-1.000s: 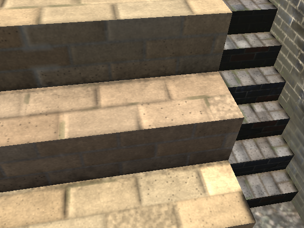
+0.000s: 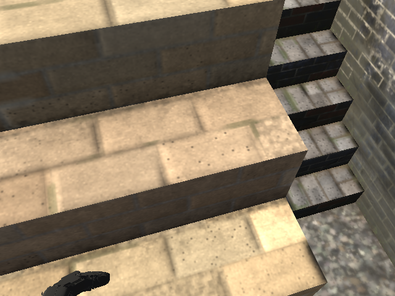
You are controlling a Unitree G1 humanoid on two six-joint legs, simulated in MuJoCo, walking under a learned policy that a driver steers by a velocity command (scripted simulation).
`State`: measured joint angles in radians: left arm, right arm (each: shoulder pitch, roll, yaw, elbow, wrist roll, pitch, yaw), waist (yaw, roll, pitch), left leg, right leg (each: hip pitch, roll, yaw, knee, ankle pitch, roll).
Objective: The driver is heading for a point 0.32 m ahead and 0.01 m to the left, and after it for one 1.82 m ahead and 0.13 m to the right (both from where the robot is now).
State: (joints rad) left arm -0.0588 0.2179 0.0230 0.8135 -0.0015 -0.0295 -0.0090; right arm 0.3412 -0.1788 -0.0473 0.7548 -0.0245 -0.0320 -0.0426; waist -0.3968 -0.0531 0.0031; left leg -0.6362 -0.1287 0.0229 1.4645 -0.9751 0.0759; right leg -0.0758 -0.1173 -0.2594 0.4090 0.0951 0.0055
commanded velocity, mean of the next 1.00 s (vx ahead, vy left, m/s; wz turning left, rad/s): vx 0.82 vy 0.00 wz -0.42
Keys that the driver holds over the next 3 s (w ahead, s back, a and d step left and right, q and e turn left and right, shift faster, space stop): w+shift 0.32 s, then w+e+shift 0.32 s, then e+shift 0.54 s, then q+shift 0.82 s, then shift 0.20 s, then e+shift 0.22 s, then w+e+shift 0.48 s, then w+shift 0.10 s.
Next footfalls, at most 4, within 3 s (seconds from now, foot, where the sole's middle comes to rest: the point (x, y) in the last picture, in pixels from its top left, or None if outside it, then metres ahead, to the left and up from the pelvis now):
0.30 left None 0.08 0.13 -0.61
0.50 right None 0.17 -0.06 -0.61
1.24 right None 0.09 -0.19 -0.61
1.62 left None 0.12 0.08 -0.61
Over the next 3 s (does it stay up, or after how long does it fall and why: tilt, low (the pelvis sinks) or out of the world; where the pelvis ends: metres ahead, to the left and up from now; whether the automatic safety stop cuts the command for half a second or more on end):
stays up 0.05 0.12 0.08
